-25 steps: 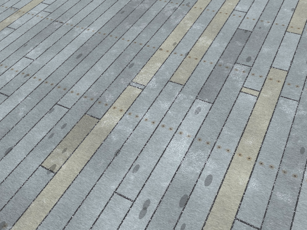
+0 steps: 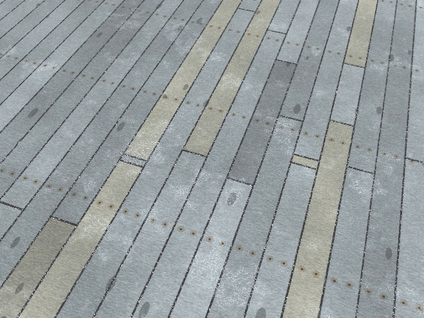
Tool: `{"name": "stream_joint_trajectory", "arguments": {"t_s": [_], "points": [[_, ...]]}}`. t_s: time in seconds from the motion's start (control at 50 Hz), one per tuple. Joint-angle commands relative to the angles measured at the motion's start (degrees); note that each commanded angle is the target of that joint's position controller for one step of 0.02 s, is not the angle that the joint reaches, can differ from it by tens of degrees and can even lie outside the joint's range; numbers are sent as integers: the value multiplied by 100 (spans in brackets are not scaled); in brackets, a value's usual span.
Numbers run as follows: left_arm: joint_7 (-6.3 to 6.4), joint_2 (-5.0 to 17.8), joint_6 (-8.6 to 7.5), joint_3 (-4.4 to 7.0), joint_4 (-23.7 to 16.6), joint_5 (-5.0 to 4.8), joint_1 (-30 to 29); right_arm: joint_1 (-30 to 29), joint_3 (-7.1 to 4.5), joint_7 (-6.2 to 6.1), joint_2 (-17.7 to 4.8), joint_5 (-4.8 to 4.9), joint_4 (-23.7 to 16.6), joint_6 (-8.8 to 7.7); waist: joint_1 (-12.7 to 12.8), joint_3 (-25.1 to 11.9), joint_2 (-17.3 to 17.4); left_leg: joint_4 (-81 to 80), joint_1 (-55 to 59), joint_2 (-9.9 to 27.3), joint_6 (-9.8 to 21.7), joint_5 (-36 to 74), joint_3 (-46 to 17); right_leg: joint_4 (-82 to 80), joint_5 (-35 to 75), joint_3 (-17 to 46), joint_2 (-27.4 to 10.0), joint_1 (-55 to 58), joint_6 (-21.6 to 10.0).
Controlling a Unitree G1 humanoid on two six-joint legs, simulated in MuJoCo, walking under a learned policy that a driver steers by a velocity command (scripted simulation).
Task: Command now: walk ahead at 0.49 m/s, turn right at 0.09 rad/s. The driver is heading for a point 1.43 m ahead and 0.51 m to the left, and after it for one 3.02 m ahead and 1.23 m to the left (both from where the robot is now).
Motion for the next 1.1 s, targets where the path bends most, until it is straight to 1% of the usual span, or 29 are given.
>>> {"name": "stream_joint_trajectory", "arguments": {"t_s": [0.02,0.06,0.12,0.2,0.26,0.28,0.3,0.32,0.34,0.36,0.38,0.4,0.42,0.46,0.54,0.64,0.74,0.8,0.84,0.86,0.88,0.9,0.92,0.94,0.96,0.98,1.0,1.04,1.1], "points": [[1,327,-34,80,-406,70,68,-114,-157,-55,-732,67,-272,-131,143,-159,636,-1454,414,1670,1169,554,-1651,-548,280,114,-455,-769,147],[-11,255,-64,27,-522,114,-319,-44,-186,-86,-862,81,-221,-111,41,-39,560,-1567,378,1563,1121,754,-1307,-1274,933,18,-493,-866,238],[-85,150,-151,-32,-632,86,-926,129,-195,-107,-975,127,-146,-52,-190,52,505,-1534,344,1310,887,1004,-782,-2542,1995,-201,-311,-516,250],[-198,247,-206,1,-819,3,-1523,620,-217,-108,-1119,186,72,59,-404,115,548,-1321,927,1592,753,988,-839,-3330,2310,-236,-130,-390,141],[-262,432,-219,85,-861,15,-1456,672,-255,-148,-1222,188,162,181,-210,18,623,-847,1531,1829,584,1663,-899,-3627,1685,-269,0,-180,-103],[-257,542,-219,153,-772,31,-1085,577,-261,-163,-1262,186,155,216,49,-203,657,-359,1582,1748,492,2477,-781,-3767,1569,-407,146,362,-220],[-220,758,-205,285,-540,50,-306,549,-217,-176,-1163,160,147,247,450,-700,579,618,1373,1486,348,3119,-553,-3860,1575,-550,293,1455,-390],[-160,1116,-175,410,-344,89,708,553,-84,-196,-876,36,16,243,865,-1525,207,2200,437,1202,133,2154,-329,-3615,1682,185,-428,3087,-703],[-165,1696,-147,524,-258,146,1053,1274,119,-163,-215,32,-143,134,521,-2261,-1304,4391,-1891,167,-290,-1103,-181,-4081,428,2985,-1820,5029,-1639],[-181,1129,-149,387,-279,82,1143,1027,41,-132,-648,125,-50,28,737,-2400,-1072,5098,-2595,223,-254,-2311,-970,-4749,-218,3947,-1884,5078,-1637],[-172,875,-160,292,-294,95,751,523,-69,-100,-999,292,-200,-23,722,-1526,-688,5297,-2995,509,-183,-1941,-988,-4811,-130,3038,-1768,4444,-1389],[-165,762,-166,251,-327,113,383,180,-51,-109,-957,293,-281,-35,579,-1030,-274,5086,-2878,780,-173,-1441,-829,-4891,500,2281,-1558,3661,-1262],[-180,610,-184,211,-305,145,110,14,-64,-117,-899,199,-303,-12,425,-652,-79,4752,-2718,946,-205,-1102,-803,-5070,1035,1753,-1347,3008,-1195],[-184,450,-282,184,-263,188,-145,264,-84,-115,-757,199,-211,140,132,-523,-306,4445,-2112,1128,-283,-687,-881,-5432,1477,1098,-1119,2324,-1114],[-130,574,-407,256,-10,204,-127,58,-66,-155,-530,175,-268,323,69,-148,-111,3859,-2397,1105,-471,-27,-1025,-5859,2058,224,-1106,2018,-1137],[-34,717,-357,286,176,180,-53,-677,-18,-30,-375,134,-479,251,320,71,-20,2226,-2357,988,-458,1403,-672,-5986,2320,-748,-902,2256,-874],[9,889,-174,357,480,75,417,-1484,31,135,-293,136,-920,236,612,323,81,1410,-2693,894,-220,1112,-288,-5667,2795,-1077,-1220,3224,-795],[67,1063,-27,412,490,27,320,-1393,-51,221,-445,140,-1096,257,377,63,-142,1288,-2227,556,66,280,125,-4876,4884,-1306,-1302,3636,-622],[136,1191,76,446,438,17,195,-425,-255,195,-787,152,-939,301,-212,-579,-271,1232,-890,105,355,-82,390,-3415,6353,-1481,-1174,3497,-453],[169,1128,81,407,390,12,129,529,-444,108,-1109,165,-713,330,-729,-1057,-89,871,633,15,598,246,170,-2085,5775,-1590,-943,2693,-243],[149,590,0,238,202,188,395,1080,-590,-33,-1651,177,-593,395,-660,-1574,1007,826,2523,1237,1145,264,-1861,-129,2260,-1583,-393,719,50],[52,241,-220,71,-40,182,601,850,-563,-4,-1857,160,-799,310,-258,-2382,1673,-132,3749,2363,2238,-619,-5109,1444,-1545,-390,741,-1072,262],[-52,795,-397,198,-126,-18,-58,843,-436,15,-1343,141,-813,258,-641,-2139,947,-471,3638,2238,1923,-889,-4683,1585,-1217,353,345,-1708,158],[-89,821,-491,187,-268,-126,-392,639,-374,6,-1117,133,-791,212,-537,-1348,722,-515,2877,2016,1675,-608,-3788,1210,-703,235,111,-1838,45],[-45,727,-526,174,-233,-13,-436,266,-337,2,-1002,142,-823,191,-235,-872,200,-544,1993,1738,1455,-28,-3170,628,-318,186,-137,-1577,46],[-9,797,-495,224,-201,129,-422,-17,-282,-14,-816,117,-898,181,-51,-639,235,-625,1376,1547,1359,627,-2755,174,-81,171,-279,-1218,105],[-19,795,-425,245,-195,168,-311,-153,-251,-39,-764,59,-985,184,109,-567,371,-754,954,1426,1356,1006,-2570,31,76,184,-337,-888,168],[-16,646,-308,218,-197,215,-208,-171,-279,-92,-836,73,-968,165,209,-513,433,-880,471,1327,1420,1612,-2283,-380,210,60,-330,-676,364],[4,431,-241,132,-368,229,-751,31,-334,-205,-1028,111,-859,181,67,-307,460,-918,15,1034,1241,1682,-1816,-1531,1098,-83,-183,-637,574]]}}
Keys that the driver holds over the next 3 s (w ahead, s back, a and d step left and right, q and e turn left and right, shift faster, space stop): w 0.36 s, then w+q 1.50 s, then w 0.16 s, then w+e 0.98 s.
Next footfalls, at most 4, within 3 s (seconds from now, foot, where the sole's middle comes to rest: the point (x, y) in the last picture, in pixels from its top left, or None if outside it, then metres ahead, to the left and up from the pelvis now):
0.32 right None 0.36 -0.16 -0.78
0.86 left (185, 264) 0.64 0.10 -0.78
1.34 right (210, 181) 0.97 0.01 -0.78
1.86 left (110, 173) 1.01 0.40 -0.78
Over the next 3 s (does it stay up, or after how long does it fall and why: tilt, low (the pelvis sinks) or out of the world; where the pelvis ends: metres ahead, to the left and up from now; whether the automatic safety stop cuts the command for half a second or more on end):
stays up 1.43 0.70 -0.01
